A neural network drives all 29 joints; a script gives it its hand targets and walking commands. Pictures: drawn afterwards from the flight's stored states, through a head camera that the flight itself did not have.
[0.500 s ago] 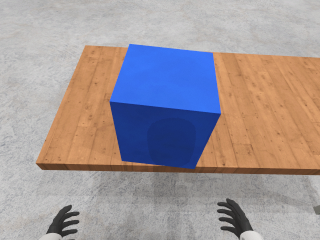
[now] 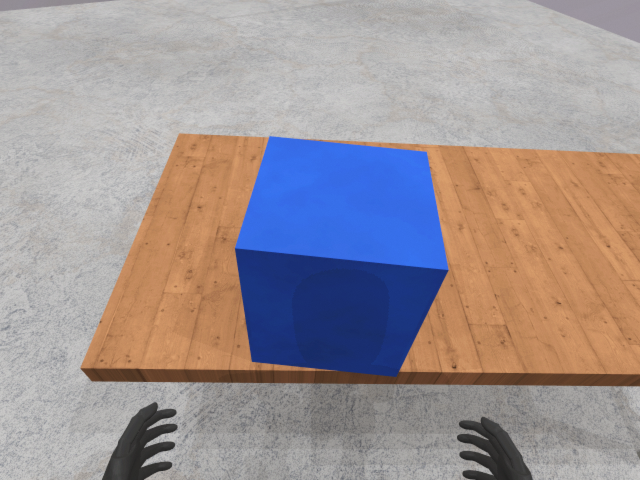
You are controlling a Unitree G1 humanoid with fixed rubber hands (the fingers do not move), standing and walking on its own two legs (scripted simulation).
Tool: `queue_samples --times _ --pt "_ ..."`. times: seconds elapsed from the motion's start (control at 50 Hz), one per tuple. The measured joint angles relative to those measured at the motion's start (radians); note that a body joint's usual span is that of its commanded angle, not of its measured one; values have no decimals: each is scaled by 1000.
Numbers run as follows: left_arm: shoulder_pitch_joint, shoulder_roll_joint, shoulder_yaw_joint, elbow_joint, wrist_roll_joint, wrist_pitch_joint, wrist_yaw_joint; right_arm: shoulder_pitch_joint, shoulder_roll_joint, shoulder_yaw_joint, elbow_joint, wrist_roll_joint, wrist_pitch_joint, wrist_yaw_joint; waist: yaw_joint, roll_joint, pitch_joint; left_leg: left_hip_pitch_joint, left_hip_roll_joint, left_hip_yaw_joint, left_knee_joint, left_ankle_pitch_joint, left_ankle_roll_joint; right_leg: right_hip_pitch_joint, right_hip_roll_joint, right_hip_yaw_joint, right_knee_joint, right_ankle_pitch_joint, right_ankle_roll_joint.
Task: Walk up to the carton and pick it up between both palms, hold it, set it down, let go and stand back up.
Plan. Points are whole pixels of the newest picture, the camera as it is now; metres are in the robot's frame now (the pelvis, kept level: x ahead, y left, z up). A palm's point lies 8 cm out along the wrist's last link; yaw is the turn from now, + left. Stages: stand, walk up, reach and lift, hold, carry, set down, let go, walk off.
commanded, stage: reach and lift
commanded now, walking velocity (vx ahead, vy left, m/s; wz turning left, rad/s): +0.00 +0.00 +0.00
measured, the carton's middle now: (335, 261) +0.39 -0.01 +0.06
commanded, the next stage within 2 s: none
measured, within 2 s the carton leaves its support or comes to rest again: neither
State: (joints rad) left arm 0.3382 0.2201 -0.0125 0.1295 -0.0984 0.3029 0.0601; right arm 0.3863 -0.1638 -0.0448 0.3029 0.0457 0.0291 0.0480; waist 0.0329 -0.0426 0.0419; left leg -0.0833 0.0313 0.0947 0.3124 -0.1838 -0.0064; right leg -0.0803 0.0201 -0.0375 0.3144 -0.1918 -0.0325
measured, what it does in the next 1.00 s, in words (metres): stands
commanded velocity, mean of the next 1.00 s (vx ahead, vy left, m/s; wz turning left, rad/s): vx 0.00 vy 0.00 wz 0.00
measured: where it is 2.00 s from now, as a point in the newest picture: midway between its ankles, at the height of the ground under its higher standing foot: outside the picture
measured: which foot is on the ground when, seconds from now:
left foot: down 0.00-1.00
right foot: down 0.00-1.00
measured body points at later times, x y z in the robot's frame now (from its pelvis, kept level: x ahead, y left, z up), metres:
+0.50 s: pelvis +0.00 +0.00 +0.00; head -0.01 +0.01 +0.45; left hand +0.15 +0.21 +0.00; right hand +0.17 -0.21 +0.00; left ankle -0.01 +0.12 -0.75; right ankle -0.01 -0.10 -0.75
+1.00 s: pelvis -0.01 +0.00 +0.00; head -0.02 +0.01 +0.45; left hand +0.20 +0.21 +0.06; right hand +0.21 -0.20 +0.06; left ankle -0.01 +0.12 -0.75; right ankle -0.01 -0.10 -0.75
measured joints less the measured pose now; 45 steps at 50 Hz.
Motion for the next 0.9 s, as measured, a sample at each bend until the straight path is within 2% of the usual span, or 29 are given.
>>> queue_samples --times 0.08,0.3,0.48,0.6,0.8,0.9 --pt "19 -8 -9 -12 -7 -27 -6 14 -13 18 -34 22 -10 -4 -2 11 -3 21 -1 -2 -14 0 1 26 1 -1 -23 5 2" --pt "124 20 -31 -93 -34 -129 -13 96 4 37 -161 63 -44 -39 21 7 -18 39 1 -8 -21 -2 -4 46 5 0 -33 2 -2" --pt "160 34 -64 -222 -82 -154 -1 126 22 21 -273 87 -24 -66 22 9 -18 36 -1 -15 -18 3 -3 42 5 -1 -26 5 -3" --pt "145 36 -74 -267 -106 -176 3 142 32 18 -364 101 0 -87 26 16 -27 25 -3 -11 -21 10 -1 23 4 7 -16 8 -2" --pt "84 44 -59 -337 -138 -156 9 87 39 25 -471 117 47 -127 24 15 -25 6 -7 -16 -20 21 1 0 1 10 -7 15 -1" --pt "39 44 -54 -363 -157 -105 10 41 28 17 -504 141 94 -139 20 11 -25 4 -11 -19 -19 22 3 -3 -1 10 -3 13 1"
